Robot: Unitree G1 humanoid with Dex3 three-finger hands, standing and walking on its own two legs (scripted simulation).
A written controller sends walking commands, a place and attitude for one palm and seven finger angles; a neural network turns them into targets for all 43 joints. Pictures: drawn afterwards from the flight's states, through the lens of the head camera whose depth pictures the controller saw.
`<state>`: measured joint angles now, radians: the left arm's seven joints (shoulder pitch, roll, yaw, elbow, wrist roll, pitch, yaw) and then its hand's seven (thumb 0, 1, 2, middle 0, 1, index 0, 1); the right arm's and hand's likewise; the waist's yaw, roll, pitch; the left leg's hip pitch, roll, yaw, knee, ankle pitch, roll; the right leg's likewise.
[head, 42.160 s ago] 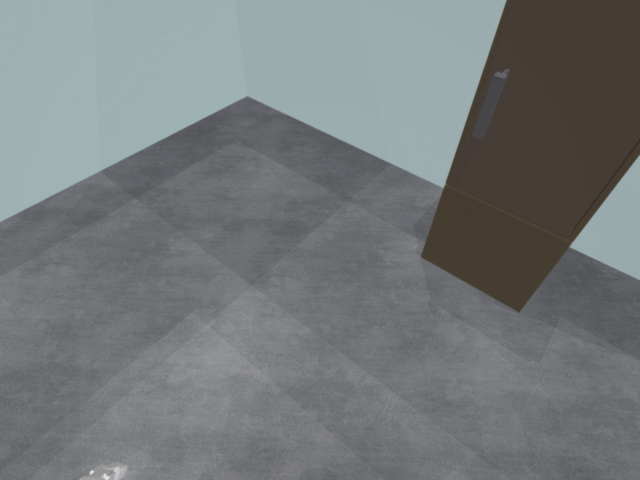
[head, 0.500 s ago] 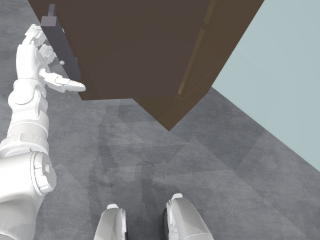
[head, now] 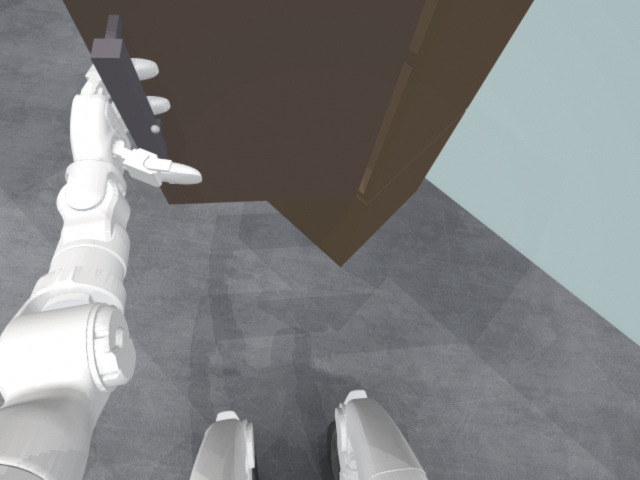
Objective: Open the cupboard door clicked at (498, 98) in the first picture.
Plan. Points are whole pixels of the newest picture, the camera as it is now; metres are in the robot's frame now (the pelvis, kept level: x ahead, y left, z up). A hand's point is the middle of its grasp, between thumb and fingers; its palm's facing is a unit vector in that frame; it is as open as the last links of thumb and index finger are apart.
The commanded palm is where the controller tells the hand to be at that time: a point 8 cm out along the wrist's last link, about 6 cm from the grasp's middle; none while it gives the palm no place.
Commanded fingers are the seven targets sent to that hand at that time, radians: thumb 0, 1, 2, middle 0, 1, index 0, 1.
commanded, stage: slide the fingers in behind the handle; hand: left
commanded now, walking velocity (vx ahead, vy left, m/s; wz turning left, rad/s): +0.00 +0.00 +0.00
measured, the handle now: (137, 96) +0.57 +0.17 +0.06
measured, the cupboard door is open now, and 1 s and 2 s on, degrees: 49 49 77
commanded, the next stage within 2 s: close the thumb around the handle in 0.28 s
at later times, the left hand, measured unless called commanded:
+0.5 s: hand (149, 133) +0.52 +0.16 +0.06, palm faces +0.01 -1.00 -0.02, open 13.7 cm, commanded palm +0.49 +0.20 +0.06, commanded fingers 0.00 -0.11 0.47 -0.33 -1.24 -0.33 -1.24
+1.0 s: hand (152, 131) +0.52 +0.15 +0.06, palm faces -0.01 -1.00 -0.02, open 6.1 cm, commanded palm +0.50 +0.20 +0.06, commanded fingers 0.00 0.90 0.90 -0.40 -1.35 -0.40 -1.35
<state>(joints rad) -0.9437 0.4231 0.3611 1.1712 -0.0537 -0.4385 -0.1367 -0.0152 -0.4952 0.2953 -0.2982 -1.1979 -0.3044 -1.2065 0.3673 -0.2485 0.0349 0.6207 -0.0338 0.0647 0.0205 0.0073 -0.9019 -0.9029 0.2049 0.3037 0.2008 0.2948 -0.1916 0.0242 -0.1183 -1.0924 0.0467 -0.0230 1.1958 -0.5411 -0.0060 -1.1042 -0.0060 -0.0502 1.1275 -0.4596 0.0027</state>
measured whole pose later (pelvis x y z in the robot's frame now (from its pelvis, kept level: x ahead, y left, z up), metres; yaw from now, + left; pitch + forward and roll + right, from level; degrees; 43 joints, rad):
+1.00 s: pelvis +0.00 +0.00 +0.00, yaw +0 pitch +25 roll -2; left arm -0.93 0.43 0.36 1.17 -0.06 -0.46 -0.16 0.00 0.65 0.79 -0.38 -1.33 -0.37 -1.33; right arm 0.36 -0.25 0.03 0.62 -0.03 0.06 0.01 0.01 -0.90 -0.90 0.20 0.30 0.20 0.29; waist -0.19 0.03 -0.12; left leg -1.10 0.04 -0.02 1.20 -0.54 0.00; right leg -1.11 -0.01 -0.05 1.13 -0.46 0.00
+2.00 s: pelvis +0.02 -0.02 +0.02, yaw +3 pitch +18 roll +0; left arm -0.19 -0.13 -0.09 0.42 0.15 -0.39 0.62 0.01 0.66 0.79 -0.29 -1.32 -0.28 -1.28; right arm 0.13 -0.16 -0.02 0.57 -0.10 0.02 0.05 0.01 -0.90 -0.90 0.20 0.30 0.20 0.29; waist -0.01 0.01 -0.16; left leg -0.87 0.02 -0.04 1.11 -0.55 -0.03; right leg -0.90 -0.03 -0.06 1.10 -0.51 -0.02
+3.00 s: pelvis +0.01 -0.05 +0.02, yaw +5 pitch +14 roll +1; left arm 0.04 -0.10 -0.28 0.24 0.10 -0.29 0.57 -0.01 0.36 0.66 -0.34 -1.27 -0.37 -1.29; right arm 0.14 -0.16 0.00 0.56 -0.08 -0.06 0.04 0.01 -0.90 -0.90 0.20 0.30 0.20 0.29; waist 0.00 0.03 -0.16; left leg -0.81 0.02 -0.07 1.07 -0.51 -0.07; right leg -0.85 -0.03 -0.09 1.10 -0.51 -0.06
